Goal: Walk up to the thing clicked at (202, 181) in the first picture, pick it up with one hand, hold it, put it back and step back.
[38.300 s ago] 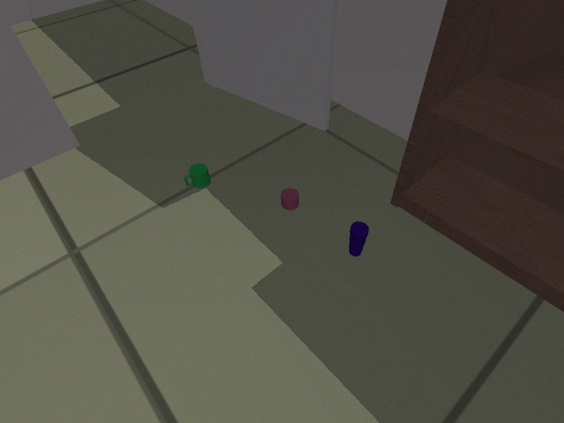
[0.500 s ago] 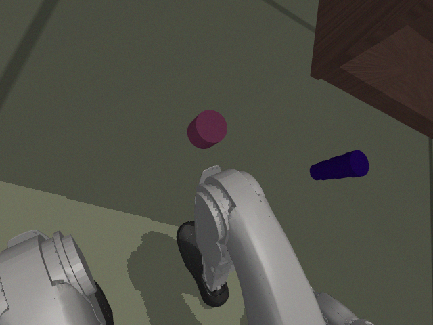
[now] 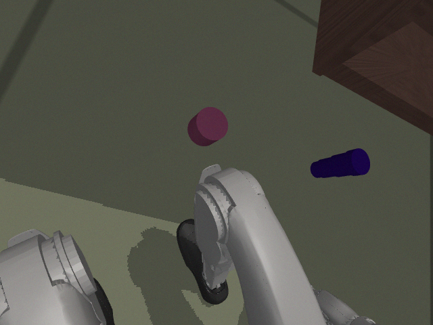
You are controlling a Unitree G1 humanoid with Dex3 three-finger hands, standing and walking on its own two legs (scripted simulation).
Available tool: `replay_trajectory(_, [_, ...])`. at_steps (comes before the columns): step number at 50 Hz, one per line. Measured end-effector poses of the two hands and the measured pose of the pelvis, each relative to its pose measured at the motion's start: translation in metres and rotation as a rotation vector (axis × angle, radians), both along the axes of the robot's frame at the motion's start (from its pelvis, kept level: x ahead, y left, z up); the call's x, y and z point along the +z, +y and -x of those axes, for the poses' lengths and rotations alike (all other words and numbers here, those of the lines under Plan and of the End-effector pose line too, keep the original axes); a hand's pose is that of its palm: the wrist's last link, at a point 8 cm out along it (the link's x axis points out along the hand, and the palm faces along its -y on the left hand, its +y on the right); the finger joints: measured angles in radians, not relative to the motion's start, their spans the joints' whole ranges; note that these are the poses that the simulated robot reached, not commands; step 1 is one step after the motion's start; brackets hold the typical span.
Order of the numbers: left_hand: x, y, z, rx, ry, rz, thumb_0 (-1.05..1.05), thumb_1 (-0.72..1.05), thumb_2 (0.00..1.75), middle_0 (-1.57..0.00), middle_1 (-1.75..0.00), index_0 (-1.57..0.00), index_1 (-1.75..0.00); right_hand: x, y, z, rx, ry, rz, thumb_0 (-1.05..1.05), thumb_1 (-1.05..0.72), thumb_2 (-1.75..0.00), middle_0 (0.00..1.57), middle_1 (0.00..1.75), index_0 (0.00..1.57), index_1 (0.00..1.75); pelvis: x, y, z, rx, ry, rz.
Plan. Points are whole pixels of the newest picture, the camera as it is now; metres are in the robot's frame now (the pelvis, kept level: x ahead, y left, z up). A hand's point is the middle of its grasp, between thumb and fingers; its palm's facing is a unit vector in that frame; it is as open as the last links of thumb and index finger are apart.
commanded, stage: open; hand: left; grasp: from above
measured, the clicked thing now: out of the picture +0.44 +0.31 -0.26
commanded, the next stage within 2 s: withdraw in 0.04 s
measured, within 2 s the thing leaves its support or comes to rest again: neither
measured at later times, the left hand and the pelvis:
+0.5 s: hand out of the picture +0.45 +0.34 -0.15, palm faces -0.29 -0.07 -0.95, open 14.1 cm; pelvis +0.00 +0.00 +0.02, yaw +2 degrees
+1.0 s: hand out of the picture +0.41 +0.32 -0.09, palm faces -0.50 -0.08 -0.86, open 14.1 cm; pelvis -0.02 -0.01 +0.05, yaw +7 degrees
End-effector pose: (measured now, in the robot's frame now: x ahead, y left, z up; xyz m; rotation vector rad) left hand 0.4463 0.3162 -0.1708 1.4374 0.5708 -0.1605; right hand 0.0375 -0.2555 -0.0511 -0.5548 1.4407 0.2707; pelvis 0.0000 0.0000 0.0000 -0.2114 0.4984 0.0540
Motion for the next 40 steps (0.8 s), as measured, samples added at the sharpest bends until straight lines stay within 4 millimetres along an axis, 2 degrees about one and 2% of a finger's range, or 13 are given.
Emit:
replay_trajectory(13, [0.003,0.002,0.003,-0.006,-0.012,0.013,0.00,-0.47,1.03,-0.09,-1.09,-0.11,-1.08,0.003,0.000,0.006,-0.018,-0.003,0.023,0.00,-0.90,-0.90,0.20,0.30,0.21,0.30,0.000,0.001,0.002,0.000,-0.004,0.002])
replay_trajectory(17, [0.015,0.006,0.000,-0.007,-0.073,0.001,0.00,-0.49,1.02,-0.09,-1.06,-0.10,-1.05,0.003,-0.002,0.004,-0.026,-0.007,0.018,0.00,-0.90,-0.90,0.20,0.30,0.21,0.30,0.001,0.000,0.001,0.003,0.005,-0.002])
replay_trajectory(20, [0.034,0.010,-0.003,-0.020,-0.122,-0.027,0.00,-0.51,1.01,-0.09,-1.04,-0.10,-1.03,0.001,-0.003,-0.002,-0.052,-0.022,0.009,0.00,-0.91,-0.90,0.20,0.30,0.21,0.30,0.004,-0.001,-0.001,0.007,0.024,-0.008])
replay_trajectory(24, [0.072,0.016,0.001,-0.015,-0.160,-0.071,0.00,-0.52,1.00,-0.09,-1.02,-0.09,-1.01,-0.004,-0.005,-0.019,-0.100,-0.062,-0.018,0.00,-0.91,-0.90,0.20,0.30,0.21,0.30,0.013,-0.001,-0.004,0.017,0.062,-0.019])
replay_trajectory(29, [0.129,0.022,0.014,0.012,-0.125,-0.125,0.00,-0.54,1.01,-0.09,-1.01,-0.08,-1.01,-0.005,-0.003,-0.049,-0.152,-0.130,-0.069,0.00,-0.91,-0.90,0.20,0.30,0.21,0.30,0.036,-0.001,-0.003,0.037,0.093,-0.050])
replay_trajectory(33, [0.168,0.019,0.023,0.032,-0.059,-0.115,0.00,-0.55,1.02,-0.09,-1.01,-0.08,-1.01,0.004,-0.001,-0.069,-0.165,-0.189,-0.093,0.00,-0.92,-0.90,0.20,0.30,0.20,0.30,0.057,-0.003,0.003,0.053,0.095,-0.076])
replay_trajectory(36, [0.185,0.013,0.027,0.026,0.004,-0.090,0.00,-0.55,1.03,-0.09,-1.01,-0.08,-1.02,0.015,-0.003,-0.079,-0.161,-0.230,-0.085,0.00,-0.92,-0.90,0.20,0.30,0.20,0.30,0.070,-0.006,0.007,0.063,0.086,-0.091])
replay_trajectory(40, [0.187,0.006,0.030,-0.002,0.059,-0.045,0.00,-0.55,1.04,-0.09,-1.02,-0.08,-1.03,0.028,-0.011,-0.079,-0.146,-0.250,-0.035,0.00,-0.91,-0.90,0.20,0.30,0.20,0.30,0.078,-0.010,0.014,0.071,0.073,-0.101])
